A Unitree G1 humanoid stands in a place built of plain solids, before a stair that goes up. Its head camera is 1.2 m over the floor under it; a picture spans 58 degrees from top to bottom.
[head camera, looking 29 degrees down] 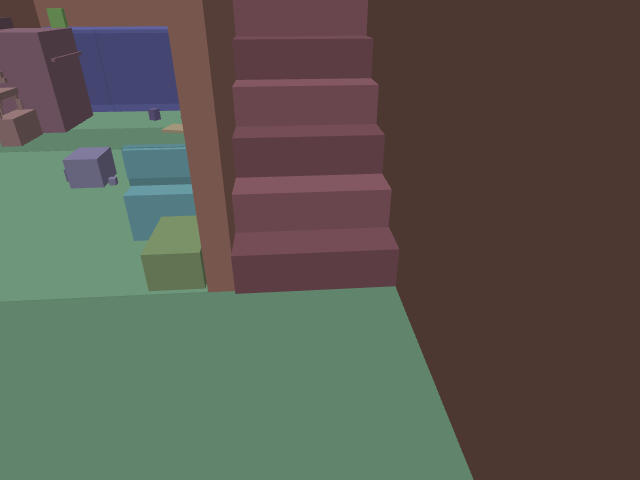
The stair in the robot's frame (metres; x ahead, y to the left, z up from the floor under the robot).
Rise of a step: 0.20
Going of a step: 0.22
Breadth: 0.76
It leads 5 degrees to the left of straight ahead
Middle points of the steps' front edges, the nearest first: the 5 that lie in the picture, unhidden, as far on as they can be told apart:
1.68 0.02 0.21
1.90 0.03 0.41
2.12 0.05 0.61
2.33 0.07 0.82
2.55 0.09 1.02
